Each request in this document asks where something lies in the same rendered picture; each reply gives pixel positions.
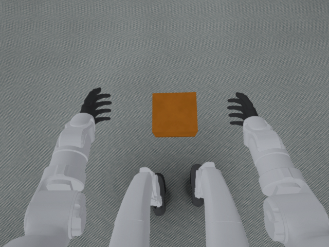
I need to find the robot right upper arm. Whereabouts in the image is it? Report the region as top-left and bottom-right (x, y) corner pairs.
(263, 192), (329, 247)

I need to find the robot left upper arm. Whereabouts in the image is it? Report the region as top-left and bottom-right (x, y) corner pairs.
(3, 190), (86, 247)

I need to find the left robot hand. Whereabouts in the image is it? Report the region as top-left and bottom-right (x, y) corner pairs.
(80, 87), (112, 124)

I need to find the robot right foot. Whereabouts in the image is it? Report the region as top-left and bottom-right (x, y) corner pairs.
(190, 164), (204, 207)

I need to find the robot right shin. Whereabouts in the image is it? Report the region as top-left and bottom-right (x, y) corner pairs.
(195, 162), (221, 198)

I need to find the robot right forearm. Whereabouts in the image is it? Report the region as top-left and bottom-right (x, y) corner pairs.
(243, 116), (329, 225)

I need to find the right robot hand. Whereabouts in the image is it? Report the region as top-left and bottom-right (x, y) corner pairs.
(227, 92), (258, 126)

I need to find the carton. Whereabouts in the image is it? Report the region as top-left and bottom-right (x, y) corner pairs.
(152, 92), (198, 137)

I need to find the robot left forearm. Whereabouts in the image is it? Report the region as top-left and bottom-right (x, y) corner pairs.
(24, 113), (96, 233)

